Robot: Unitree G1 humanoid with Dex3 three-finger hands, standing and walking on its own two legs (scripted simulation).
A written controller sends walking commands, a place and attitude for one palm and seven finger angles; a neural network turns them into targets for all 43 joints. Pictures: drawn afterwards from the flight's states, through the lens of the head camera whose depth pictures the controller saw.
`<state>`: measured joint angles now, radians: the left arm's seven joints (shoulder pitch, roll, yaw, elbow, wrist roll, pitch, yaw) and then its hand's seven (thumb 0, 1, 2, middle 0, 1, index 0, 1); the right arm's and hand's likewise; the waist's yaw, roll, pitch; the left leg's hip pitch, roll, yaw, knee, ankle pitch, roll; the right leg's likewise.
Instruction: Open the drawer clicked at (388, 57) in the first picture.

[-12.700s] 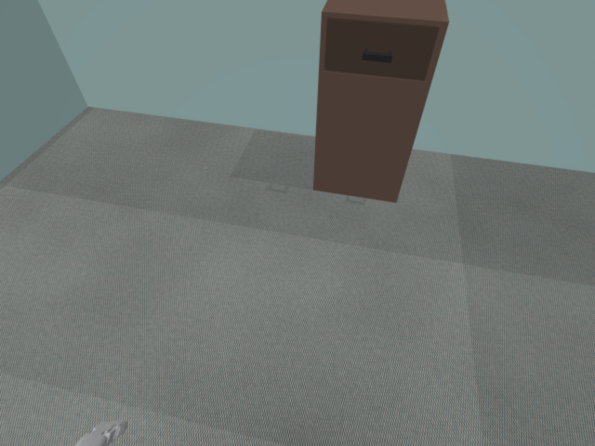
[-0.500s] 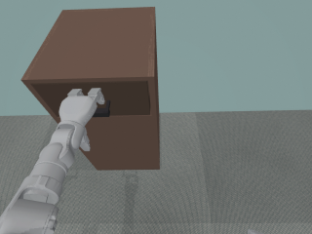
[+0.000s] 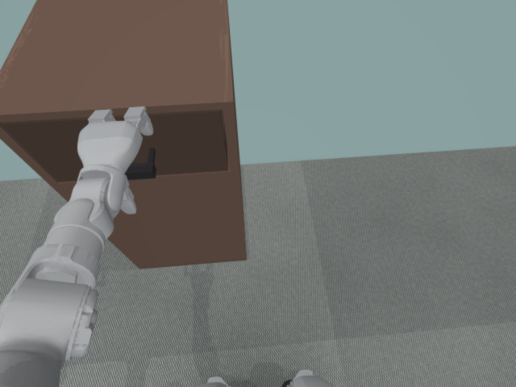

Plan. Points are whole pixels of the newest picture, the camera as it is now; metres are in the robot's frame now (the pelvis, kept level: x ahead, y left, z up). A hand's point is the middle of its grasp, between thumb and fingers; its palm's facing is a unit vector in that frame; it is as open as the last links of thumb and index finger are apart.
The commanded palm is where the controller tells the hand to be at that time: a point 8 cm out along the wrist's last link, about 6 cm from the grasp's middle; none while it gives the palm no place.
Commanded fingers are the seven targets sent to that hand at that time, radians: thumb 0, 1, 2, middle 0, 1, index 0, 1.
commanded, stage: move the hooked fingers above the handle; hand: left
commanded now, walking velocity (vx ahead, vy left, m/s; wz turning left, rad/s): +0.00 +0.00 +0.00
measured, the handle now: (128, 163) +0.52 +0.23 -0.03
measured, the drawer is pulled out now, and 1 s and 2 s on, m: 0.00 0.00 0.00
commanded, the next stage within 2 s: none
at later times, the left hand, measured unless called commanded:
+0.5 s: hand (109, 177) +0.46 +0.24 +0.01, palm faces -0.08 -0.03 -1.00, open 13.8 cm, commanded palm +0.46 +0.24 +0.07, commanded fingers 0.00 -0.50 0.30 -0.30 -1.20 -0.30 -1.20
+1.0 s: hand (119, 168) +0.47 +0.22 +0.02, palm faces -0.08 -0.04 -1.00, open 13.8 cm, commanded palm +0.46 +0.23 +0.08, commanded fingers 0.00 -0.50 0.30 -0.30 -1.20 -0.30 -1.20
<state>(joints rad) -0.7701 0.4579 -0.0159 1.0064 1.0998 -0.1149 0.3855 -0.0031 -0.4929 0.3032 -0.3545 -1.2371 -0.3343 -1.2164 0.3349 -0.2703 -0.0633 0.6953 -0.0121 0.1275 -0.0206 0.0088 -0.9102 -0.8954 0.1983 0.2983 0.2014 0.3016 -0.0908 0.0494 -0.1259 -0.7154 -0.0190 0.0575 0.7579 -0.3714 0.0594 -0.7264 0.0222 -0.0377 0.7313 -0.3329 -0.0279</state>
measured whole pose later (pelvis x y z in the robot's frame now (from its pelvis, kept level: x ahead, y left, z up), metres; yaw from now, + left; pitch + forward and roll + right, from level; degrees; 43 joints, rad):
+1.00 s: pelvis +0.00 +0.01 +0.00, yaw +0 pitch +18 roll -2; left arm -0.78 0.45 -0.06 1.05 1.07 -0.09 0.31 0.00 -0.49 0.30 -0.32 -1.20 -0.33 -1.21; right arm 0.34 -0.25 -0.04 0.68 -0.01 0.14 -0.02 0.01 -0.91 -0.90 0.20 0.30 0.20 0.30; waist -0.08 0.06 -0.13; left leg -0.69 -0.02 0.05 0.75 -0.38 0.07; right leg -0.69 0.02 -0.04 0.70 -0.33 -0.02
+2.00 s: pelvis +0.00 +0.00 +0.00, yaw +0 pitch +19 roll -2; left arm -0.75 0.54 0.00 1.05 1.06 -0.14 0.31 0.00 -0.49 0.30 -0.32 -1.20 -0.32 -1.21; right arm 0.35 -0.27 -0.05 0.70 0.00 0.14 -0.04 0.01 -0.91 -0.90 0.20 0.30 0.20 0.30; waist -0.09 0.05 -0.13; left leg -0.72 -0.01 0.05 0.76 -0.38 0.06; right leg -0.72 0.03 -0.04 0.70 -0.32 -0.02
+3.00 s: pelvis +0.01 +0.00 -0.01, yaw -1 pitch +21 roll -2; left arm -0.71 0.48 0.02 1.02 1.10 -0.13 0.38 0.00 -0.49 0.30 -0.32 -1.20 -0.32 -1.21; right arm 0.34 -0.27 -0.06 0.70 -0.03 0.14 -0.02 0.01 -0.91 -0.90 0.20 0.30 0.20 0.30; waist -0.09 0.05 -0.15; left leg -0.77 0.00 0.05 0.81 -0.41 0.06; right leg -0.77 0.04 -0.04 0.76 -0.35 -0.03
